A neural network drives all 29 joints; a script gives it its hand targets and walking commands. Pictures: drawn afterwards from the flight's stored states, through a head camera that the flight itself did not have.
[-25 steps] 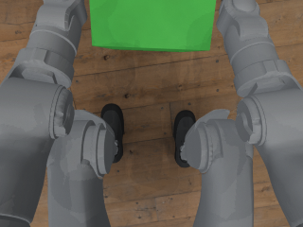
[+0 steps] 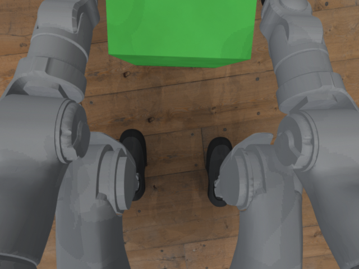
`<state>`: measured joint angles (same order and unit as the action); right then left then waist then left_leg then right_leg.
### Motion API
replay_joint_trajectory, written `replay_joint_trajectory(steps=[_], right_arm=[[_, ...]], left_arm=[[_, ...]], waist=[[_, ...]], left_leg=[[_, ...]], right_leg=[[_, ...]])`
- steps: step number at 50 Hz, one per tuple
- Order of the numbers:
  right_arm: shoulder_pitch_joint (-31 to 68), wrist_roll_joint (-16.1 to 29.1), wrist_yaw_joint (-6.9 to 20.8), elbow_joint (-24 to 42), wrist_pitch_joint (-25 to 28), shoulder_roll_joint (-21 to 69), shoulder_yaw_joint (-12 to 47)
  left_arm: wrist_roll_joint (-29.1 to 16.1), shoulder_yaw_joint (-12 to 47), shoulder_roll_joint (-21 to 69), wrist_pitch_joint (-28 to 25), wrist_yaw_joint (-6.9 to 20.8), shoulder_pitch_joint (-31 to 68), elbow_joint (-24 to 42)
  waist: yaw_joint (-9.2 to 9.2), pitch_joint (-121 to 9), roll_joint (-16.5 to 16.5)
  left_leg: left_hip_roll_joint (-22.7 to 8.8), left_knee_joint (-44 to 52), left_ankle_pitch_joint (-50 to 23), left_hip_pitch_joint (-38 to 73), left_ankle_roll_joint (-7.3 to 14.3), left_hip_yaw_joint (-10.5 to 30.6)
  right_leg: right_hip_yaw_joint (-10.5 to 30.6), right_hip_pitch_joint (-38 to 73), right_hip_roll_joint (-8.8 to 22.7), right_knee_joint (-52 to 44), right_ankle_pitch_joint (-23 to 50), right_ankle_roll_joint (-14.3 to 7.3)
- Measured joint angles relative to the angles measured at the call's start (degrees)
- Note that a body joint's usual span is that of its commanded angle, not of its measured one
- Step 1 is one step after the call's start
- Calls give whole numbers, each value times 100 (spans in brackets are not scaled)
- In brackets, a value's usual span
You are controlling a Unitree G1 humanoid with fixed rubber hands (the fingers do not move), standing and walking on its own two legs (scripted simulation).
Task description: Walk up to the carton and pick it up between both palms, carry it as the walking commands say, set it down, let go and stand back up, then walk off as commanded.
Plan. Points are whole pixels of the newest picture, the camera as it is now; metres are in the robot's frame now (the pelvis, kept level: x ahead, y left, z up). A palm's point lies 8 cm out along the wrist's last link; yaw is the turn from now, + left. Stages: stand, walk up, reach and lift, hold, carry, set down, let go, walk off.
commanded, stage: reach and lift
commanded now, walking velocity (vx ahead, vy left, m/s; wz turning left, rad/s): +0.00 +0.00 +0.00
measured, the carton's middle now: (179, 3) +0.54 +0.02 -0.22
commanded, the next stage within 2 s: none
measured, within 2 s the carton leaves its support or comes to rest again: leaves its support in 0.16 s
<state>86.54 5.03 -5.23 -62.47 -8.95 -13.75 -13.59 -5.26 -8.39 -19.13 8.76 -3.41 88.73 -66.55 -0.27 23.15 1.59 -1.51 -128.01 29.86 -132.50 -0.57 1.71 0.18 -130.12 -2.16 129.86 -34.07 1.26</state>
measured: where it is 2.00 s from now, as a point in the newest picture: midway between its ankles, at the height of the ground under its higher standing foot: (176, 179)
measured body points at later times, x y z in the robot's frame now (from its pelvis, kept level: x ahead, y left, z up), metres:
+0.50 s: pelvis +0.01 +0.00 +0.02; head +0.36 +0.02 +0.30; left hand +0.57 +0.17 -0.11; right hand +0.56 -0.12 -0.12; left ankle +0.12 +0.13 -0.32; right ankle +0.11 -0.12 -0.32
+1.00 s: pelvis +0.01 +0.01 +0.06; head +0.35 +0.03 +0.36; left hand +0.56 +0.17 -0.06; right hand +0.56 -0.12 -0.06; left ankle +0.12 +0.13 -0.32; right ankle +0.11 -0.12 -0.32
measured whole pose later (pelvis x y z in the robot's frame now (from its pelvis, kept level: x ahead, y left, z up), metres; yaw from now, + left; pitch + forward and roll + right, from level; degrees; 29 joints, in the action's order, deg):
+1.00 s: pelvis +0.01 +0.01 +0.06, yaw +0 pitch +45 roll -2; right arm 71.0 -6.8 -5.8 -40.8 -18.0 -3.6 -24.7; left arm 8.1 -21.7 -7.2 17.6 -4.9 74.3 -44.5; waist -0.2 3.5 0.7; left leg 1.1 -115.7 29.4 -131.0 -1.1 2.3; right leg 1.2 -128.1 -2.4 117.1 -33.6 2.5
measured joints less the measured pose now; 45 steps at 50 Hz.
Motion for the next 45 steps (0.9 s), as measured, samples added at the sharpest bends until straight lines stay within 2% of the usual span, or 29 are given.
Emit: replay_joint_trajectory(steps=[6, 14, 22, 31, 38, 45], right_arm=[[-189, -79, 17, 174, -124, 63, -40], [-580, -178, -164, 663, -219, 306, -141], [-997, -510, -202, 1151, -335, 581, -614], [-1193, -816, -272, 1647, -579, 787, -888], [-1316, -1091, -139, 1836, -753, 884, -1042], [-1453, -1181, -77, 2009, -842, 965, -1102]], left_arm=[[58, -21, 49, 144, 27, -215, 213], [79, -166, 200, 261, -135, -657, 736], [429, -530, 513, 396, -230, -869, 1086], [810, -847, 744, 614, -267, -854, 1446], [1149, -1135, 950, 734, -187, -1065, 1709], [1300, -1279, 1112, 815, -160, -1312, 2011]], waist=[[6, -275, 2], [23, -705, 4], [32, -1029, 26], [-16, -1282, -25], [-19, -1607, -81], [11, -1819, -88]], left_leg=[[9, 4, 70, -106, 8, -18], [150, 101, 155, -116, -94, 31], [201, 341, 83, -47, -79, 34], [242, 659, -18, 8, -65, 32], [274, 896, -25, 40, -58, 50], [271, 1104, -34, 104, -53, 62]], right_leg=[[28, -105, -11, -2, -74, 13], [105, -126, -105, -108, -135, 101], [118, -41, -84, -349, -84, 111], [121, 36, -39, -669, -5, 122], [104, 96, -2, -921, -12, 122], [98, 161, -9, -1149, 15, 125]])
